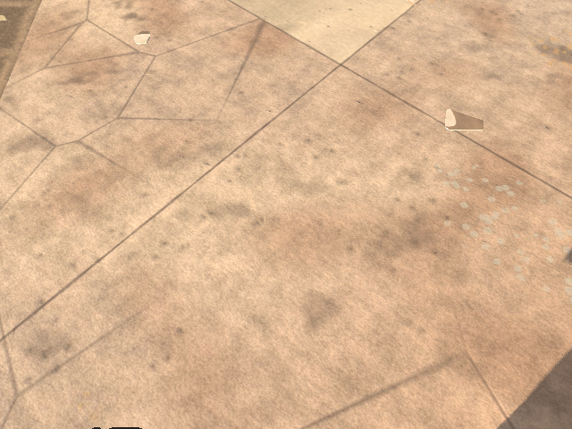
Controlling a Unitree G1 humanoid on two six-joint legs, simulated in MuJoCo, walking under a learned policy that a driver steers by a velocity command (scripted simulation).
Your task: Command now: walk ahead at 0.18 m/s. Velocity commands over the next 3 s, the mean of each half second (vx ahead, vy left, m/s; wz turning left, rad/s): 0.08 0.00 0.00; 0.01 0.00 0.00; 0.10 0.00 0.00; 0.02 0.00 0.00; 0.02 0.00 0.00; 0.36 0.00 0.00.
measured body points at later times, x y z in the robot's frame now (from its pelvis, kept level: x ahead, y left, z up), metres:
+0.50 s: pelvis +0.09 -0.01 +0.01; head +0.09 +0.01 +0.46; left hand +0.18 +0.24 -0.13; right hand +0.11 -0.26 -0.13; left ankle +0.09 +0.12 -0.72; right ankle +0.15 -0.10 -0.72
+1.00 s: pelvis +0.12 +0.00 +0.01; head +0.14 +0.00 +0.46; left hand +0.20 +0.25 -0.14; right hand +0.15 -0.24 -0.14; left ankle +0.09 +0.12 -0.72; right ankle +0.15 -0.10 -0.72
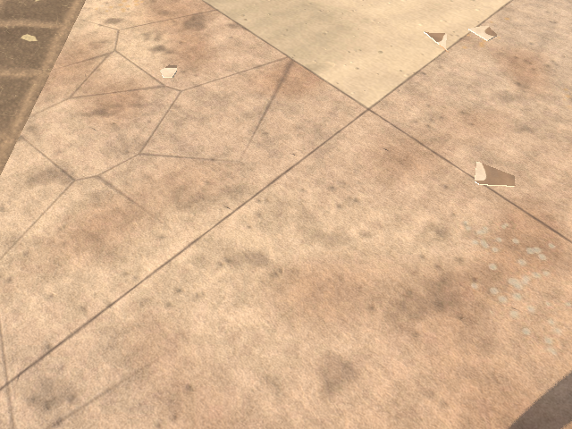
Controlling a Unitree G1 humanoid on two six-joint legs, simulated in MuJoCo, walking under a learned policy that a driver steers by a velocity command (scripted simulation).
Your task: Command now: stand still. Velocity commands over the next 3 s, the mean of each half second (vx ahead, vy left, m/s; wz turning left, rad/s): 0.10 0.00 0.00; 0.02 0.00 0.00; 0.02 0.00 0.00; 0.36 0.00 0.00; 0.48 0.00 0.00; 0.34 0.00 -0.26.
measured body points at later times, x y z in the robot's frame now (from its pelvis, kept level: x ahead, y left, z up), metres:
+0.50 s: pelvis +0.04 +0.02 -0.01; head +0.06 +0.02 +0.44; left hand +0.11 +0.27 -0.16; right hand +0.05 -0.21 -0.16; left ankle -0.04 +0.12 -0.74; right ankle +0.02 -0.11 -0.73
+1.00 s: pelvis +0.02 +0.02 +0.00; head +0.03 +0.02 +0.45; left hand +0.06 +0.26 -0.16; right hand +0.02 -0.22 -0.16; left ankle -0.04 +0.12 -0.74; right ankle +0.02 -0.11 -0.74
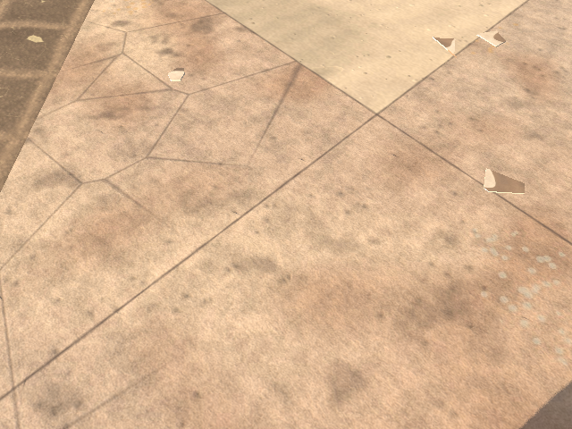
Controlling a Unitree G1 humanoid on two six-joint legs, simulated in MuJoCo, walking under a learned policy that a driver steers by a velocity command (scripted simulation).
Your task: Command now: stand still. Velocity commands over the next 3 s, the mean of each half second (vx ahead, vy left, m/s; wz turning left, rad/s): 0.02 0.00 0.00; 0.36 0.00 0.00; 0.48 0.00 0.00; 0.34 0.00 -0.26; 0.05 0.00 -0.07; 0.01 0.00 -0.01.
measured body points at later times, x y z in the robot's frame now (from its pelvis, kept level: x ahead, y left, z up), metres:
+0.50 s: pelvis -0.01 +0.00 +0.00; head -0.01 +0.00 +0.45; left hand +0.00 +0.24 -0.16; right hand -0.03 -0.23 -0.16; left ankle -0.05 +0.10 -0.74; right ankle +0.00 -0.12 -0.73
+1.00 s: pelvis +0.16 -0.06 +0.01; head +0.17 -0.07 +0.46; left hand +0.08 +0.17 -0.14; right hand +0.32 -0.31 -0.11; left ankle +0.31 +0.11 -0.67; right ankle +0.06 -0.14 -0.74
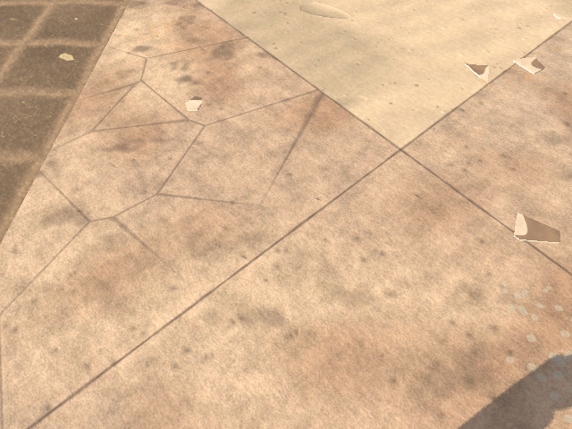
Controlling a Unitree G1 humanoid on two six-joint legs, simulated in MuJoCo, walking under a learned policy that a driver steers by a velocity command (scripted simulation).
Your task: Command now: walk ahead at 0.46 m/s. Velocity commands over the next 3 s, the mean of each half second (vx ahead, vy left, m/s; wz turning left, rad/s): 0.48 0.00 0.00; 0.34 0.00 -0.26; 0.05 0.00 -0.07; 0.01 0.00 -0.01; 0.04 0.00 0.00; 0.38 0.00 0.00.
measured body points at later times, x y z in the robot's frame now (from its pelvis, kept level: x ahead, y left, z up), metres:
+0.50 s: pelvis +0.29 +0.06 +0.00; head +0.31 +0.06 +0.45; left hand +0.44 +0.32 -0.12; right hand +0.30 -0.20 -0.14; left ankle +0.29 +0.14 -0.74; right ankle +0.42 -0.12 -0.67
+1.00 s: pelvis +0.53 -0.02 -0.01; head +0.58 -0.05 +0.44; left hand +0.69 +0.22 -0.12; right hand +0.61 -0.31 -0.14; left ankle +0.58 +0.14 -0.67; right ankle +0.59 -0.10 -0.74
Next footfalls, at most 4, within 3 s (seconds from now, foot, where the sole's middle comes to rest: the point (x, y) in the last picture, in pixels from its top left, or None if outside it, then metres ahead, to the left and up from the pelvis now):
0.20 left None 0.33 0.14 -0.78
0.76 right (372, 387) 0.63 -0.11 -0.78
1.20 left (278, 361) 0.68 0.12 -0.78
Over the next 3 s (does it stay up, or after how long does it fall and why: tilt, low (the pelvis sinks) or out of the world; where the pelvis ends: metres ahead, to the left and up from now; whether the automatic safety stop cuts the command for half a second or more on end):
stays up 0.80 0.01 -0.01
